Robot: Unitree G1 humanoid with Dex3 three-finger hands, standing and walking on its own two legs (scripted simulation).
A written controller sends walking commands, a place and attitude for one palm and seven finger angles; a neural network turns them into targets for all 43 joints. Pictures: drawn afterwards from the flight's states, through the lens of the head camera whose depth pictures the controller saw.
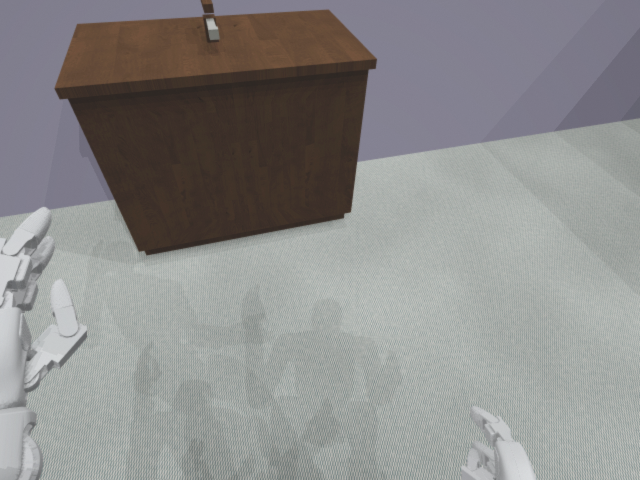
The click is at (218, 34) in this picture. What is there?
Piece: tap's lever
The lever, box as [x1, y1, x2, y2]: [208, 26, 219, 39]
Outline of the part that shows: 216,26 208,27 210,39 219,39 218,30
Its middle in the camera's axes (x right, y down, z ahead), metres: -0.32 -0.60 +1.13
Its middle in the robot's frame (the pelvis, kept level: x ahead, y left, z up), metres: +1.23 +0.40 +0.06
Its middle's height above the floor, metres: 0.83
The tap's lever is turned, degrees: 0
